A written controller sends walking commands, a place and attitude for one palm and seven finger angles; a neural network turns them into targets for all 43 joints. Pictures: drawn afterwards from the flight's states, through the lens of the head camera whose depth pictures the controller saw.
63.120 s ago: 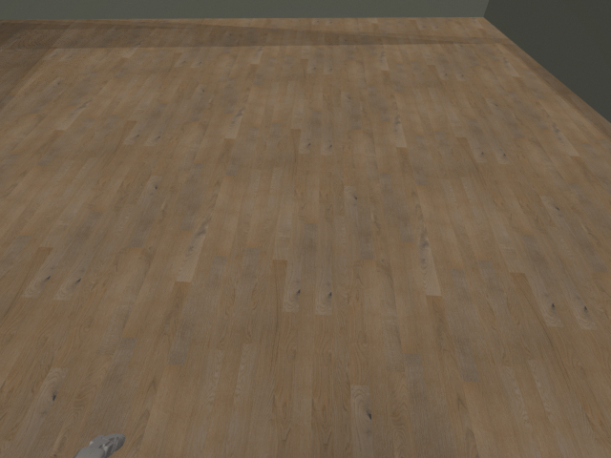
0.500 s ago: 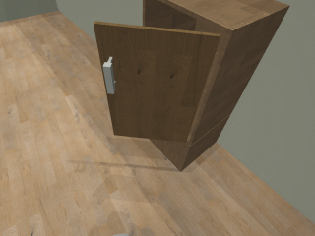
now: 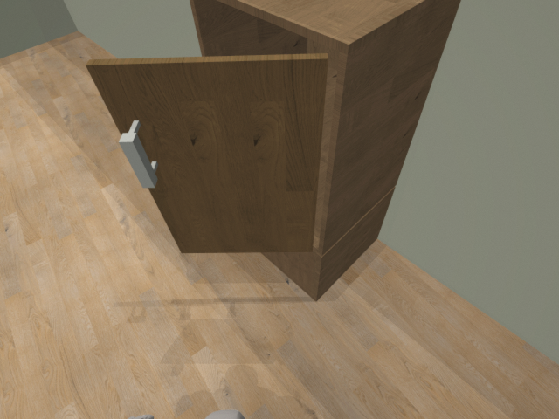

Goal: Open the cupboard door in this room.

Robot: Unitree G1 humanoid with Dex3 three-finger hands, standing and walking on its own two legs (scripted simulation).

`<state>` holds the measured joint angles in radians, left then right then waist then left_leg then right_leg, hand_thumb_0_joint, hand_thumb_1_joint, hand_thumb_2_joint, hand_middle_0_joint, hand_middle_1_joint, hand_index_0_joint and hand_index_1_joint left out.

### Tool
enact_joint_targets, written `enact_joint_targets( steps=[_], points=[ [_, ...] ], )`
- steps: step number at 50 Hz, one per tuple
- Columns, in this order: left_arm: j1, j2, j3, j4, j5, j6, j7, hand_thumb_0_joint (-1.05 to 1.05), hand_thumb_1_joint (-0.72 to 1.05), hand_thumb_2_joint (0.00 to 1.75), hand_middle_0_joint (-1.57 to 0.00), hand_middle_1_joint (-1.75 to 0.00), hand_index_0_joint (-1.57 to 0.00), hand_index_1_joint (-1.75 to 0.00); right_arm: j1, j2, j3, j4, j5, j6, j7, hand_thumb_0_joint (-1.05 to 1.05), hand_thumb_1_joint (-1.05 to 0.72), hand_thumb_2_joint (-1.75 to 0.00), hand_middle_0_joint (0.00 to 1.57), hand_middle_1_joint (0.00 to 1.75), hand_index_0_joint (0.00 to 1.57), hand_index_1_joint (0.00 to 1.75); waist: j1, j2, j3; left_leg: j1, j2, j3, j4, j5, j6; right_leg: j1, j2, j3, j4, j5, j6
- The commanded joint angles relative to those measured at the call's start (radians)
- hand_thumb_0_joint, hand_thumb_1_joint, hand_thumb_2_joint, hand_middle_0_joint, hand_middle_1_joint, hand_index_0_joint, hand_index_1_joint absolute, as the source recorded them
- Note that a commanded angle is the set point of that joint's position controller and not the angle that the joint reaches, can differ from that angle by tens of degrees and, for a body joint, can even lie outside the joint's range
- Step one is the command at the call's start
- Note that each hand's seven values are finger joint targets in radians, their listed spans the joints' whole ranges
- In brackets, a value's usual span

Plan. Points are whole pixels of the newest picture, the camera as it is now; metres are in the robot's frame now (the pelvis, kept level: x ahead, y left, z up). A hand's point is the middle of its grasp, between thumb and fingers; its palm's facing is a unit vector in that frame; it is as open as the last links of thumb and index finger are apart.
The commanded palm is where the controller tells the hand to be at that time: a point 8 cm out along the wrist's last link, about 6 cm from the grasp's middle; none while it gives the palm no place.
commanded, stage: come to a stop and stand still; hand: left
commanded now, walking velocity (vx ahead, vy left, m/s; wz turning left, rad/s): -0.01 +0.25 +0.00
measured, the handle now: (142, 154) +0.57 +0.30 +0.03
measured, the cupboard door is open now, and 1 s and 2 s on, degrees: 45 45 45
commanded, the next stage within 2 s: look again from close up in 1.32 s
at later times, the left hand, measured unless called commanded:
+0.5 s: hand out of the picture -0.03 +0.23 -0.18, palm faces +0.10 -0.98 -0.20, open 7.4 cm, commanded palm none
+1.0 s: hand out of the picture +0.03 +0.22 -0.17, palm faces +0.02 -0.98 -0.18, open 7.3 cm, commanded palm none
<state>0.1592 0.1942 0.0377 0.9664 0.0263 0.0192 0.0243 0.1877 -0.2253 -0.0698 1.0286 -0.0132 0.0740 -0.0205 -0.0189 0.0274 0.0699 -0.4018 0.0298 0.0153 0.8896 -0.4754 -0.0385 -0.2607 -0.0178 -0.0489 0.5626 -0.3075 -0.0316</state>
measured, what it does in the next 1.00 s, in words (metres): steps on the spot: left foot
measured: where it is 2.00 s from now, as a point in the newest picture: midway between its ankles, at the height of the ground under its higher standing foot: outside the picture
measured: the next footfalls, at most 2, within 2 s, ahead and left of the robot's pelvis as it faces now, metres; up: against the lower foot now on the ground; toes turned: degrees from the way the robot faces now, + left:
left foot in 0.36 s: +0.00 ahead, +0.14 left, +0.00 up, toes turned +2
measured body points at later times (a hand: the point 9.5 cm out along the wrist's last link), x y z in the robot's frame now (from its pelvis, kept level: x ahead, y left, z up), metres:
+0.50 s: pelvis -0.03 +0.03 +0.00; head -0.02 +0.06 +0.45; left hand -0.03 +0.28 -0.16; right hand +0.05 -0.20 -0.13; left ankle -0.04 +0.14 -0.73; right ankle +0.00 -0.10 -0.73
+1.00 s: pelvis +0.01 +0.04 +0.01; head +0.02 +0.06 +0.46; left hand +0.03 +0.27 -0.16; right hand -0.01 -0.18 -0.15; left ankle -0.04 +0.14 -0.73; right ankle +0.00 -0.10 -0.73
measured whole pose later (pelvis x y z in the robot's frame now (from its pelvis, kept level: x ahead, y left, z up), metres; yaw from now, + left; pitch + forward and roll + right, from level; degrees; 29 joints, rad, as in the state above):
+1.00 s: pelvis +0.01 +0.04 +0.01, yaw +0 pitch -1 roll +0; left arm 0.22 0.18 0.01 1.13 0.01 0.00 0.03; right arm 0.31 -0.12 0.01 1.14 -0.01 -0.01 -0.04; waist 0.00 -0.03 0.03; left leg -0.10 -0.01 0.04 0.39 -0.28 0.02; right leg -0.16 -0.05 -0.03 0.41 -0.24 0.03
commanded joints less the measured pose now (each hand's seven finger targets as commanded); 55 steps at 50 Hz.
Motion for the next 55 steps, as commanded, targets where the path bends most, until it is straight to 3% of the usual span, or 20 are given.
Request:
enact_joint_targets(
  steps=[1,5,9,12,14,15,16,17,18,19,20,21,24,27,31,33,41,46,50,55],
  points=[
    [0.071,0.162,0.035,-0.037,-0.010,-0.028,0.015,0.00,0.90,0.90,-0.20,-0.30,-0.20,-0.30,0.016,-0.053,-0.001,-0.050,0.003,-0.024,0.006,0.00,-0.90,-0.90,0.20,0.30,0.20,0.30,0.039,-0.199,-0.121,-0.086,-0.012,-0.032,0.115,0.007,-0.023,0.209,-0.283,0.195,-0.177,0.783,-0.130],
    [0.135,0.192,0.046,-0.011,-0.010,-0.029,0.021,0.00,0.90,0.90,-0.20,-0.30,-0.20,-0.30,-0.027,-0.054,0.005,-0.064,0.003,-0.023,0.010,0.00,-0.90,-0.90,0.20,0.30,0.20,0.30,0.081,-0.158,-0.117,-0.074,-0.018,-0.021,-0.006,0.009,-0.037,0.282,-0.318,0.225,-0.185,0.777,-0.146],
    [0.130,0.204,0.055,0.001,-0.003,-0.025,0.019,0.00,0.90,0.90,-0.20,-0.30,-0.20,-0.30,-0.029,-0.044,0.006,-0.071,0.007,-0.024,0.014,0.00,-0.90,-0.90,0.20,0.30,0.20,0.30,0.084,-0.202,-0.103,-0.005,-0.029,-0.003,-0.136,0.008,-0.030,0.245,-0.317,0.240,-0.210,0.659,-0.152],
    [0.097,0.208,0.055,0.006,-0.001,-0.020,0.013,0.00,0.90,0.90,-0.20,-0.30,-0.20,-0.30,0.013,-0.039,0.007,-0.062,0.007,-0.027,0.015,0.00,-0.90,-0.90,0.20,0.30,0.20,0.30,0.057,-0.200,-0.093,0.091,-0.039,0.014,-0.250,0.079,-0.015,0.153,-0.293,0.231,-0.230,0.461,-0.129],
    [0.066,0.193,0.049,0.009,-0.003,-0.017,0.008,0.00,0.90,0.90,-0.20,-0.30,-0.20,-0.30,0.050,-0.028,0.010,-0.046,0.006,-0.035,0.015,0.00,-0.90,-0.90,0.20,0.30,0.20,0.30,0.029,-0.207,-0.076,0.226,-0.047,0.030,-0.395,0.189,-0.003,0.040,-0.250,0.212,-0.227,0.278,-0.086],
    [0.051,0.181,0.043,0.008,-0.008,-0.014,0.005,0.00,0.90,0.90,-0.20,-0.30,-0.20,-0.30,0.079,-0.037,0.011,-0.035,0.004,-0.041,0.013,0.00,-0.90,-0.90,0.20,0.30,0.20,0.30,0.012,-0.173,-0.069,0.302,-0.038,0.027,-0.466,0.247,0.009,-0.032,-0.218,0.188,-0.217,0.160,-0.053],
    [0.043,0.150,0.036,0.003,-0.013,-0.010,0.002,0.00,0.90,0.90,-0.20,-0.30,-0.20,-0.30,0.099,-0.066,0.010,-0.031,0.002,-0.052,0.009,0.00,-0.90,-0.90,0.20,0.30,0.20,0.30,0.004,-0.084,-0.081,0.348,0.025,-0.034,-0.515,0.252,0.034,-0.084,-0.166,0.151,-0.166,0.050,-0.020],
    [0.058,0.109,0.026,0.000,-0.019,-0.005,-0.005,0.00,0.90,0.90,-0.20,-0.30,-0.20,-0.30,0.078,-0.112,0.004,-0.042,-0.004,-0.060,0.005,0.00,-0.90,-0.90,0.20,0.30,0.20,0.30,0.015,0.078,-0.076,0.301,0.144,-0.179,-0.573,0.253,0.085,-0.104,-0.084,0.083,-0.104,-0.028,0.026],
    [0.067,0.083,0.019,0.006,-0.019,-0.001,-0.006,0.00,0.90,0.90,-0.20,-0.30,-0.20,-0.30,0.038,-0.151,0.005,-0.059,-0.009,-0.056,-0.001,0.00,-0.90,-0.90,0.20,0.30,0.20,0.30,0.031,0.151,-0.065,0.164,0.229,-0.237,-0.645,0.165,0.138,-0.009,-0.056,0.014,-0.059,-0.061,0.048],
    [0.074,0.073,0.016,0.010,-0.010,0.000,-0.010,0.00,0.90,0.90,-0.20,-0.30,-0.20,-0.30,-0.010,-0.150,0.007,-0.075,-0.013,-0.052,-0.004,0.00,-0.90,-0.90,0.20,0.30,0.20,0.30,0.052,0.086,-0.023,0.039,0.234,-0.217,-0.669,0.055,0.144,0.066,-0.054,0.009,-0.038,-0.043,0.048],
    [0.083,0.071,0.013,0.027,-0.004,0.003,-0.013,0.00,0.90,0.90,-0.20,-0.30,-0.20,-0.30,-0.039,-0.136,0.015,-0.072,-0.014,-0.056,-0.003,0.00,-0.90,-0.90,0.20,0.30,0.20,0.30,0.062,0.080,-0.012,0.012,0.173,-0.193,-0.672,0.022,0.124,0.090,-0.048,0.015,-0.065,-0.005,0.042],
    [0.083,0.081,0.010,0.044,-0.002,0.006,-0.012,0.00,0.90,0.90,-0.20,-0.30,-0.20,-0.30,-0.044,-0.121,0.020,-0.065,-0.010,-0.061,-0.002,0.00,-0.90,-0.90,0.20,0.30,0.20,0.30,0.060,0.120,0.015,0.027,0.131,-0.166,-0.669,0.045,0.104,0.085,-0.052,0.023,-0.089,0.034,0.034],
    [0.107,0.092,0.003,0.070,-0.005,-0.001,-0.014,0.00,0.90,0.90,-0.20,-0.30,-0.20,-0.30,-0.006,-0.097,0.029,-0.045,-0.003,-0.065,-0.006,0.00,-0.90,-0.90,0.20,0.30,0.20,0.30,0.052,0.090,0.019,0.075,0.097,-0.121,-0.654,0.083,0.081,0.087,-0.061,0.045,-0.151,0.073,0.025],
    [0.113,0.097,-0.005,0.090,-0.006,-0.008,-0.013,0.00,0.90,0.90,-0.20,-0.30,-0.20,-0.30,0.023,-0.096,0.030,-0.032,0.000,-0.070,-0.004,0.00,-0.90,-0.90,0.20,0.30,0.20,0.30,0.042,0.004,0.002,0.096,0.086,-0.120,-0.653,0.049,0.071,0.087,-0.070,0.060,-0.182,0.072,0.030],
    [0.123,0.084,-0.011,0.109,-0.008,-0.019,-0.008,0.00,0.90,0.90,-0.20,-0.30,-0.20,-0.30,0.066,-0.071,0.036,-0.002,0.002,-0.083,-0.007,0.00,-0.90,-0.90,0.20,0.30,0.20,0.30,0.033,-0.032,-0.023,0.157,0.078,-0.095,-0.625,0.196,0.064,0.087,-0.087,0.072,-0.205,0.133,0.029],
    [0.130,0.082,-0.014,0.119,-0.011,-0.024,-0.006,0.00,0.90,0.90,-0.20,-0.30,-0.20,-0.30,0.082,-0.064,0.041,0.011,0.004,-0.091,-0.010,0.00,-0.90,-0.90,0.20,0.30,0.20,0.30,0.031,-0.030,-0.057,0.197,0.075,-0.081,-0.605,0.288,0.063,0.100,-0.093,0.075,-0.207,0.168,0.028],
    [0.139,0.066,-0.015,0.140,-0.016,-0.026,0.003,0.00,0.90,0.90,-0.20,-0.30,-0.20,-0.30,0.139,-0.041,0.052,0.061,0.003,-0.101,-0.022,0.00,-0.90,-0.90,0.20,0.30,0.20,0.30,0.029,-0.003,-0.046,0.237,0.076,-0.059,-0.570,0.526,0.051,0.128,-0.096,0.059,-0.181,0.265,0.023],
    [0.140,0.060,-0.015,0.145,-0.018,-0.025,0.007,0.00,0.90,0.90,-0.20,-0.30,-0.20,-0.30,0.162,-0.027,0.052,0.084,0.002,-0.100,-0.026,0.00,-0.90,-0.90,0.20,0.30,0.20,0.30,0.031,0.000,-0.031,0.243,0.073,-0.051,-0.562,0.555,0.049,0.137,-0.097,0.055,-0.177,0.290,0.019],
    [0.134,0.057,-0.015,0.144,-0.019,-0.025,0.008,0.00,0.90,0.90,-0.20,-0.30,-0.20,-0.30,0.176,-0.015,0.053,0.095,0.001,-0.098,-0.026,0.00,-0.90,-0.90,0.20,0.30,0.20,0.30,0.030,-0.032,-0.005,0.225,0.069,-0.051,-0.566,0.511,0.050,0.140,-0.097,0.053,-0.184,0.291,0.017],
    [0.136,0.057,-0.012,0.140,-0.021,-0.029,0.010,0.00,0.90,0.90,-0.20,-0.30,-0.20,-0.30,0.193,-0.008,0.051,0.105,0.000,-0.100,-0.027,0.00,-0.90,-0.90,0.20,0.30,0.20,0.30,0.028,-0.025,-0.035,0.249,0.067,-0.045,-0.555,0.545,0.048,0.158,-0.099,0.054,-0.176,0.339,0.012]
  ],
)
